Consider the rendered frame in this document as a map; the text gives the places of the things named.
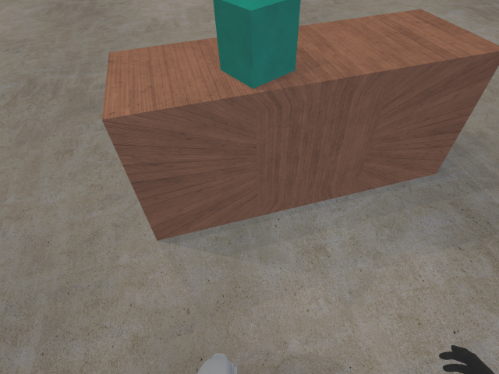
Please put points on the left robot shin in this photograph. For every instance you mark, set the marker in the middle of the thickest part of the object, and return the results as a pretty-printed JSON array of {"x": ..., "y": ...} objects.
[{"x": 219, "y": 356}]

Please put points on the pedestal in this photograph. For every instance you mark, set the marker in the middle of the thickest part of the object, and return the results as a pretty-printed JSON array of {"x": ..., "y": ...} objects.
[{"x": 374, "y": 101}]

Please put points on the carton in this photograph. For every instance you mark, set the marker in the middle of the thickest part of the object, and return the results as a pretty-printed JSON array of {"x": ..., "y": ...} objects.
[{"x": 257, "y": 39}]

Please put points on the robot right hand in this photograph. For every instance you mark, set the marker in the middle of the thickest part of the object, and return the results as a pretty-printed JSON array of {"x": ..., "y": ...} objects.
[{"x": 474, "y": 364}]

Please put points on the left robot thigh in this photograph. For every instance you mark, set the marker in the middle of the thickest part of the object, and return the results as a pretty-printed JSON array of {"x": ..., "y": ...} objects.
[{"x": 217, "y": 366}]

